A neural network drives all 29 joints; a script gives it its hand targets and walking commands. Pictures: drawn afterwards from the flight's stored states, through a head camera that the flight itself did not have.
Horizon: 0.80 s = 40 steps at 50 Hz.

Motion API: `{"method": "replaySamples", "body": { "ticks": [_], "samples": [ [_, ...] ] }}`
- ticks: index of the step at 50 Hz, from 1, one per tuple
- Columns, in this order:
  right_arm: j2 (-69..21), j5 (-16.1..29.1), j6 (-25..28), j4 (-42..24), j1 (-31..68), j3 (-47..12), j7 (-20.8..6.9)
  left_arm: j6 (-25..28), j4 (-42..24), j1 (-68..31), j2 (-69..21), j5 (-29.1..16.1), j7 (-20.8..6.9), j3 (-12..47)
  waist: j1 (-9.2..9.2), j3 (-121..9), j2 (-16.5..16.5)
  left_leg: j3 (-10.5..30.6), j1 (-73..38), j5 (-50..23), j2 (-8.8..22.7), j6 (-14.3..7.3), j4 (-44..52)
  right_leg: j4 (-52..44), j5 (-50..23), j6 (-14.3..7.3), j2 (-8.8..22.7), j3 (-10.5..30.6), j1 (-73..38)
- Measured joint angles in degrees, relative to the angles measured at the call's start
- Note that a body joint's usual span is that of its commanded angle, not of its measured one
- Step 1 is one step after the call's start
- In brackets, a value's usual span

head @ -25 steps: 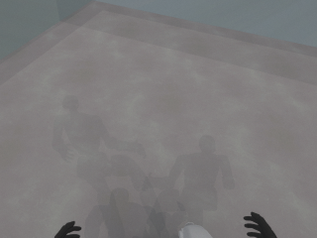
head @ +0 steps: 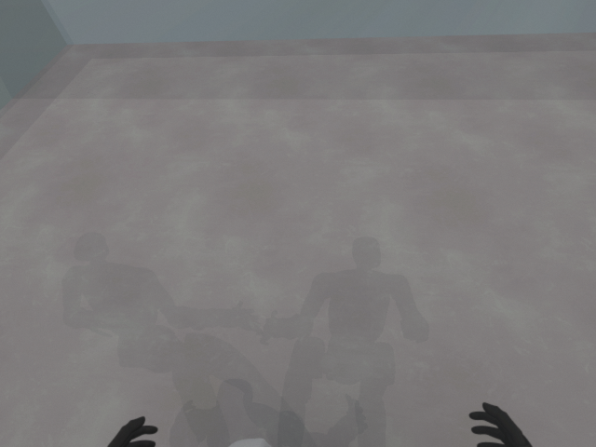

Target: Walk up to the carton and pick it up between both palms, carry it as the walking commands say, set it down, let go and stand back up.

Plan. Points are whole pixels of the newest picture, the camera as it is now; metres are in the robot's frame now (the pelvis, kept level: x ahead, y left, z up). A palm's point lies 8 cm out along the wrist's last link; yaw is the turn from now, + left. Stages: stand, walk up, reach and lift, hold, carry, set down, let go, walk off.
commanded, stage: walk up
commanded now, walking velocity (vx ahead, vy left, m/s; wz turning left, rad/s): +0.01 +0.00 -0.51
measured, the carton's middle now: out of the picture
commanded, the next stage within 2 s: none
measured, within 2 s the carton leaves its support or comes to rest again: neither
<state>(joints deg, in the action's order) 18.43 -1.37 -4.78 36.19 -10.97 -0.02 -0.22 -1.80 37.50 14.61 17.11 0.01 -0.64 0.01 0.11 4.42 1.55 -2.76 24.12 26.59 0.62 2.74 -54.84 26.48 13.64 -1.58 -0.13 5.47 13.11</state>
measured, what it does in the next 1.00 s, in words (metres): steps on the spot, turning right: left foot, then right foot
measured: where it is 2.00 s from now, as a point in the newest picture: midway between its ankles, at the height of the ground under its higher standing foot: outside the picture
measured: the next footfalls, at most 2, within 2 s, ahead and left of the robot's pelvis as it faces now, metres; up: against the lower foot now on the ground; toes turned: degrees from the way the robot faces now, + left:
left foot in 0.18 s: +0.06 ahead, +0.13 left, +0.00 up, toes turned -2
right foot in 0.54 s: -0.08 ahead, -0.12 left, +0.00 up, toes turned -18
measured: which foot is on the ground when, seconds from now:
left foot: up 0.00-0.16, down 0.18-0.54, up 0.56-0.92, down 0.94-1.00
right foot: down 0.00-0.18, up 0.20-0.52, down 0.54-0.94, up 0.96-1.00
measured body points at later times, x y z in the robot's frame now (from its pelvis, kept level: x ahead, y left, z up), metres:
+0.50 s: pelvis -0.05 +0.01 -0.02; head -0.02 +0.00 +0.43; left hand +0.13 +0.23 -0.13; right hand +0.01 -0.28 -0.12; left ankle +0.02 +0.13 -0.75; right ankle -0.11 -0.11 -0.73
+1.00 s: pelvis -0.08 +0.02 -0.02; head -0.03 +0.00 +0.43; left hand +0.13 +0.20 -0.14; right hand -0.07 -0.27 -0.13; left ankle -0.01 +0.11 -0.75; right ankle -0.13 -0.10 -0.72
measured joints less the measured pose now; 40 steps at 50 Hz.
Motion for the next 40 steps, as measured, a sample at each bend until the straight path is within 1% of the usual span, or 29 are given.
{"method": "replaySamples", "body": {
  "ticks": [6, 7, 9, 10, 11, 12, 14, 15, 17, 19, 21, 24, 27, 28, 29, 30, 31, 33, 35, 37, 40],
  "samples": [
    [-1.24, 0.06, 0.39, -0.02, 0.40, 0.00, 0.32, -0.75, 0.02, 0.00, -0.01, 0.00, 0.11, 0.01, 0.04, -0.01, -0.01, 1.08, -1.03, -0.26, -1.68, 0.00, 14.34, -0.24, -1.58, 0.00, -1.35, 0.65, 2.43],
    [-1.57, 0.12, 0.49, -0.04, 0.38, 0.00, 0.44, -0.85, 0.01, 0.01, -0.02, 0.00, 0.11, 0.01, 0.06, -0.04, -0.03, 1.11, -2.04, -1.61, -1.80, 0.00, 17.61, -0.16, -1.81, 0.10, -1.78, 0.92, 2.87],
    [-2.12, 0.16, 1.00, -0.05, 0.40, 0.01, 0.79, -0.83, 0.02, 0.03, -0.02, 0.00, 0.14, 0.01, 0.10, -0.62, 0.04, 1.17, -4.83, -7.84, -1.10, -0.26, 24.98, 1.95, -1.42, 0.45, -3.21, 1.38, 4.92],
    [-2.29, 0.16, 1.42, -0.02, 0.46, 0.02, 1.03, -0.74, 0.06, -0.15, -0.05, 0.00, 0.18, 0.00, 0.09, -0.44, -0.12, 0.75, -4.94, -14.69, -0.53, -1.20, 26.32, 5.35, 0.97, 0.48, -3.80, 1.40, 6.54],
    [-2.60, 0.16, 1.65, 0.02, 0.48, 0.02, 1.20, -0.88, 0.14, -0.19, -0.07, 0.01, 0.21, 0.00, 0.08, 0.23, -0.70, -0.20, -5.03, -17.18, -0.21, -2.42, 25.34, 11.16, 5.51, 0.48, -3.89, 1.41, 8.31],
    [-2.82, 0.16, 1.66, 0.04, 0.50, 0.02, 1.27, -1.30, 0.33, -0.15, -0.11, 0.01, 0.22, 0.00, 0.09, 0.28, -1.10, -1.23, -5.05, -16.70, 0.26, -3.39, 24.42, 17.87, 8.66, 0.48, -3.88, 1.24, 10.66],
    [-2.91, 0.16, 1.58, 0.03, 0.49, 0.02, 1.29, -2.13, 0.36, -0.12, -0.10, 0.00, 0.09, 0.01, 0.06, -0.60, -1.18, -2.78, -5.04, -14.56, 1.66, -4.24, 24.17, 28.79, 9.86, 0.48, -3.72, 0.43, 14.67],
    [-2.98, 0.16, 1.58, 0.02, 0.49, 0.01, 1.38, -2.35, 0.34, -0.10, -0.09, 0.00, -0.14, 0.02, 0.04, -0.93, -1.21, -3.33, -5.01, -14.14, 2.37, -4.27, 24.22, 32.67, 9.85, 0.48, -3.46, 0.03, 15.75],
    [-3.19, 0.16, 1.71, 0.00, 0.48, 0.00, 1.49, -2.76, 0.29, -0.06, -0.05, 0.00, -0.68, 0.02, -0.01, -1.26, -1.29, -4.30, -4.97, -14.13, 3.64, -4.27, 24.25, 36.09, 9.53, 0.49, -2.54, -0.64, 16.03],
    [-3.38, 0.16, 1.99, 0.00, 0.47, -0.01, 1.50, -3.02, 0.26, -0.05, -0.04, 0.00, -1.07, 0.02, -0.03, -1.38, -1.33, -5.64, -4.95, -14.32, 4.69, -4.27, 24.25, 35.21, 9.45, 0.67, -1.38, -1.01, 15.11],
    [-3.43, 0.16, 2.10, 0.00, 0.47, -0.01, 1.48, -3.05, 0.24, -0.03, -0.02, 0.00, -1.27, 0.02, -0.05, -1.50, -1.36, -7.32, -4.94, -14.39, 5.53, -4.25, 24.26, 31.58, 9.49, 0.74, -0.24, -1.40, 13.49],
    [-3.12, 0.16, 1.98, 0.03, 0.46, -0.01, 1.27, -2.79, 0.20, -0.01, 0.00, 0.00, -1.46, 0.01, -0.08, -1.51, -1.33, -9.93, -4.92, -14.43, 6.71, -3.52, 23.95, 21.31, 9.49, 0.75, 0.98, -2.46, 9.20],
    [-2.26, 0.16, 1.73, 0.05, 0.44, 0.01, 1.09, -1.87, 0.21, -0.04, -0.07, -0.01, -1.47, 0.02, -0.07, -1.04, -1.21, -12.11, -4.83, -13.40, 8.05, -2.19, 21.20, 9.48, 7.39, 0.74, 1.14, -3.42, 2.74],
    [-1.53, 0.16, 1.45, 0.34, 0.40, 0.02, 1.02, -1.56, 0.26, -0.24, -0.67, -0.01, -1.46, 0.03, -0.05, -0.39, -0.08, -11.58, -4.52, -11.21, 8.84, -2.16, 18.81, 9.26, 6.90, 0.74, 0.40, -3.56, 2.16],
    [-1.08, 0.16, 0.78, 0.86, 0.21, 0.01, 0.96, -1.29, 0.28, -0.23, -1.08, 0.00, -1.44, 0.01, -0.11, -0.08, 0.38, -9.76, -3.70, -6.68, 8.22, -2.16, 14.86, 9.56, 6.82, 0.74, 0.15, -3.44, 1.78],
    [-0.87, 0.16, -0.04, 1.12, 0.20, 0.01, 0.94, -1.22, 0.29, -0.07, -1.14, 0.00, -1.34, -0.01, -0.15, 0.00, 0.36, -7.54, -2.55, -3.12, 6.75, -2.16, 10.19, 9.10, 6.56, 0.73, 0.35, -3.13, 1.26],
    [-0.63, 0.16, -0.36, 1.07, 0.22, 0.00, 0.86, -1.21, 0.28, 0.18, -1.14, 0.00, -1.12, -0.01, -0.14, -0.02, 0.37, -5.67, -1.41, -1.27, 5.22, -2.15, 5.91, 7.90, 5.93, 0.71, 0.60, -2.73, 0.66],
    [-0.18, 0.16, -0.22, 1.02, 0.45, 0.00, 0.55, -1.20, 0.27, 0.68, -1.15, 0.00, -0.46, -0.01, -0.07, -0.04, 0.41, -3.50, -0.16, -0.65, 3.00, -2.15, 0.52, 4.84, 3.91, 0.71, 0.86, -1.50, -0.27],
    [0.11, 0.16, -0.10, 1.02, 0.44, 0.00, 0.38, -0.88, 0.25, 0.68, -1.16, 0.00, -0.10, 0.01, -0.03, -0.09, 0.45, -2.23, 0.09, -1.11, 1.86, -2.14, -2.04, 2.69, 2.32, 0.71, 0.78, -0.44, -0.60],
    [0.22, 0.16, -0.12, 1.01, 0.44, 0.00, 0.34, -0.31, 0.25, 0.62, -1.17, 0.00, 0.01, 0.01, 0.00, -0.27, 0.47, -1.28, 0.11, -1.61, 1.28, -2.14, -2.39, 1.66, 1.52, 0.68, 0.59, -0.04, -0.33],
    [0.10, 0.16, -0.07, 0.99, 0.47, -0.01, 0.34, 0.12, 0.25, 0.61, -1.18, 0.00, 0.12, 0.02, 0.03, -0.66, 0.51, -0.19, 0.14, -1.57, 0.51, -2.14, 0.84, 1.45, 1.10, 0.64, 0.27, -0.06, 1.06]
  ]
}}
